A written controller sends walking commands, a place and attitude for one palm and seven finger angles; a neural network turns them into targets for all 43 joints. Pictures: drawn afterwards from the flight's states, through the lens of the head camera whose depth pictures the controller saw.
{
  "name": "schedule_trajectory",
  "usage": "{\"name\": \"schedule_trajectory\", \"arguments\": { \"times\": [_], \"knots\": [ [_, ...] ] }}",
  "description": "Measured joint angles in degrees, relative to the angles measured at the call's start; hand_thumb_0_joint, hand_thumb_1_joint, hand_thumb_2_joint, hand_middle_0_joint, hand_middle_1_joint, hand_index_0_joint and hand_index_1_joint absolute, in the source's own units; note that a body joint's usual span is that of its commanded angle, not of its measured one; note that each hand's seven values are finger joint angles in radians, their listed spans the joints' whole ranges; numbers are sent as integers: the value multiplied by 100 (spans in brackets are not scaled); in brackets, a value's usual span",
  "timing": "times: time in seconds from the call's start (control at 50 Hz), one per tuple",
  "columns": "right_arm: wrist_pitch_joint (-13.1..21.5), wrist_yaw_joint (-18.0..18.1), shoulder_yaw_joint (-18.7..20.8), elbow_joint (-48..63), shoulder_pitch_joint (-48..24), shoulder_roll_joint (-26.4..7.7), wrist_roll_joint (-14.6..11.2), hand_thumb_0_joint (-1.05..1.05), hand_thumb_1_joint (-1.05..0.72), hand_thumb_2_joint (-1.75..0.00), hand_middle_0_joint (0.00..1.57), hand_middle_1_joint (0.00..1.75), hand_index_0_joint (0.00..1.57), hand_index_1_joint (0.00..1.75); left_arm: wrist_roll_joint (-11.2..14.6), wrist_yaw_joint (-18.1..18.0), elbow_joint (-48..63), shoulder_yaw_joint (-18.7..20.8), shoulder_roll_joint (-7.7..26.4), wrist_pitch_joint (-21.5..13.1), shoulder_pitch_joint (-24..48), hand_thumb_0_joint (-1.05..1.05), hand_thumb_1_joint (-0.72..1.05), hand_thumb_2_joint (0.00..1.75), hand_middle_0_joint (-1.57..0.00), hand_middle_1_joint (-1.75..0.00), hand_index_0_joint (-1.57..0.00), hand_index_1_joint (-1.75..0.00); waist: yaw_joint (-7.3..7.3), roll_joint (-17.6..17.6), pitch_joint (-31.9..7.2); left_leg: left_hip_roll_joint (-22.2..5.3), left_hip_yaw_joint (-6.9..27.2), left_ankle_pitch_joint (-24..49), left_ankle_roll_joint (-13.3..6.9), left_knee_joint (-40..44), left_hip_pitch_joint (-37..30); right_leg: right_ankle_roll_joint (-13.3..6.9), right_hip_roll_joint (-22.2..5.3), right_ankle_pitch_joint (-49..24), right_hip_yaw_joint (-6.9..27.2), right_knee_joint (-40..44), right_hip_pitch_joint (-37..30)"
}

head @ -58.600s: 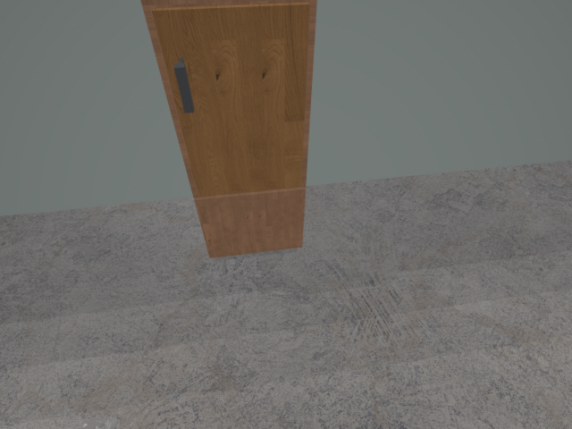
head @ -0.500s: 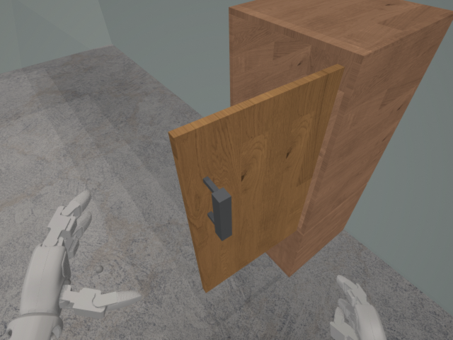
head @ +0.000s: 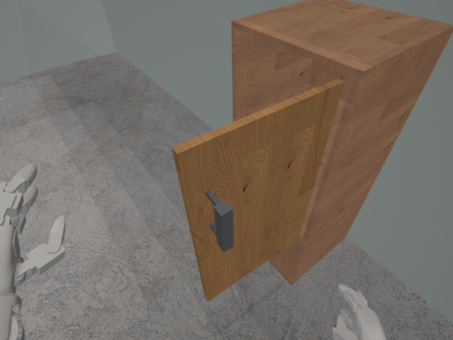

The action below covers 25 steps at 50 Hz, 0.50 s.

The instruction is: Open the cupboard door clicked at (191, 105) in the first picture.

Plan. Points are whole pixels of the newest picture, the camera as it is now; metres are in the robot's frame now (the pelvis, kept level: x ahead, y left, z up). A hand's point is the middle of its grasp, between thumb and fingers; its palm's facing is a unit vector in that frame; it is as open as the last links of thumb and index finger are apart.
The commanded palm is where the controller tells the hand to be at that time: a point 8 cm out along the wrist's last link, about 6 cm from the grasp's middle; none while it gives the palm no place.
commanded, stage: draw the hand back to the body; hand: left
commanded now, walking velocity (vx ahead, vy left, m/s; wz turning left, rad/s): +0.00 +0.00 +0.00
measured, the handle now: (218, 220) +0.32 +0.06 +0.04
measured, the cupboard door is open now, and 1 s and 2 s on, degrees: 87 87 87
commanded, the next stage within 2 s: step back with the hand held close in 0.36 s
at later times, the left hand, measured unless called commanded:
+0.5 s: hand (50, 250) +0.18 +0.26 +0.16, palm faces +0.47 -0.79 -0.39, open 7.4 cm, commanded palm +0.13 +0.30 +0.17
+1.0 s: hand (16, 286) +0.13 +0.28 +0.15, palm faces +0.39 -0.76 -0.52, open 7.4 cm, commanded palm +0.07 +0.31 +0.17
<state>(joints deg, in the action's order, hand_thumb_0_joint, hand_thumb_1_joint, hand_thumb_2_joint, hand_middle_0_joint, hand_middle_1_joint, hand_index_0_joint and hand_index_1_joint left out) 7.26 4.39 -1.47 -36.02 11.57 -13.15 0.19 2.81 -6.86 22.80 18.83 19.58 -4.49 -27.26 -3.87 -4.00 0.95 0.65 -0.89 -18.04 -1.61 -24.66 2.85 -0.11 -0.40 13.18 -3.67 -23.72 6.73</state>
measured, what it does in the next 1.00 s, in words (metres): shifts its weight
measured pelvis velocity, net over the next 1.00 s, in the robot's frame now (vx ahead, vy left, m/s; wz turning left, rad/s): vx -0.07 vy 0.01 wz -0.02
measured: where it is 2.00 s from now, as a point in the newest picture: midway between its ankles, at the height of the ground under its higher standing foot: outside the picture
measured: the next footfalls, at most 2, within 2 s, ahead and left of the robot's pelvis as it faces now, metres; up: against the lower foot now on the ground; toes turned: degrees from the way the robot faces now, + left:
right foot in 1.64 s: -0.28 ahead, -0.11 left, +0.00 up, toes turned -4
left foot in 1.86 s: -0.16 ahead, +0.05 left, +0.00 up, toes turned -2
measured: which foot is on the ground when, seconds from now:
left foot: down 0.00-1.00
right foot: down 0.00-1.00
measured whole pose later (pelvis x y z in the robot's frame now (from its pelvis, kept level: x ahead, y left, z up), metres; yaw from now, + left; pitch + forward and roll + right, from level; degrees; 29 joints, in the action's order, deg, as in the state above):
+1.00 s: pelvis -0.07 +0.01 -0.01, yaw -1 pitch -1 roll +0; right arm 1.4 4.8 0.9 -31.5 11.0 -12.8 -0.6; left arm 1.6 -7.8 29.6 25.5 24.7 -10.0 -32.3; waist -0.2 1.0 3.3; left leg 2.3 -3.0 -15.0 -3.4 -32.4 16.6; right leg 1.1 -2.2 9.0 -1.4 -30.8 20.5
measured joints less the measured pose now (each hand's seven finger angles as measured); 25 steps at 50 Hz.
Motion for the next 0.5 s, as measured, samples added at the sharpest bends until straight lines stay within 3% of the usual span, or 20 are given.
{"name": "schedule_trajectory", "arguments": {
  "times": [0.18,0.5],
  "knots": [
    [-117,-54,53,-21,-76,-9,-8,2,-90,-90,20,30,20,30,27,34,-173,41,-117,-37,94,1,84,87,-20,-30,-20,-30,5,-23,85,1,-20,102,-1,135,-64,-5,5,-99,19,120,-51],
    [-68,-37,47,-99,-48,45,-12,2,-90,-90,20,30,20,30,3,27,-156,39,-91,-55,144,1,89,89,-21,-30,-21,-30,-3,-4,114,-30,-13,169,28,158,-137,-40,36,-190,9,192,-148]
  ]
}}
